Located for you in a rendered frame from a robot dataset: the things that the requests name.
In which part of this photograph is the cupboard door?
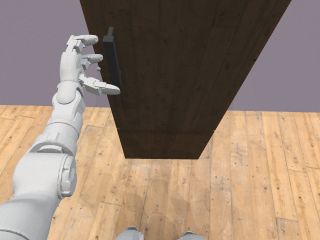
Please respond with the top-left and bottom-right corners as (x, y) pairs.
(86, 0), (287, 132)

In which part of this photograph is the left robot forearm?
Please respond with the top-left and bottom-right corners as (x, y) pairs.
(12, 81), (86, 194)

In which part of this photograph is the left robot upper arm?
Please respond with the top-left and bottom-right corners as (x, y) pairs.
(0, 152), (77, 240)

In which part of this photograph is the robot left shin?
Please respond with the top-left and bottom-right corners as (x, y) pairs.
(127, 226), (139, 232)

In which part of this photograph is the robot left thigh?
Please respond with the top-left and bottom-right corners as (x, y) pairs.
(115, 230), (144, 240)

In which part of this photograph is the handle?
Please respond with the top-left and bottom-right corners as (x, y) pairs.
(102, 26), (122, 89)

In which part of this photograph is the left robot hand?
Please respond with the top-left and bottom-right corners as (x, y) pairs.
(59, 35), (120, 96)

